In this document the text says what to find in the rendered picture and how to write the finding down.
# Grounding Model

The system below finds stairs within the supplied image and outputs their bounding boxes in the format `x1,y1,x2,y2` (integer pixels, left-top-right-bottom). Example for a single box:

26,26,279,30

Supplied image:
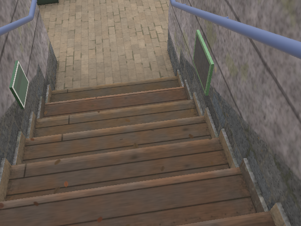
0,76,276,226

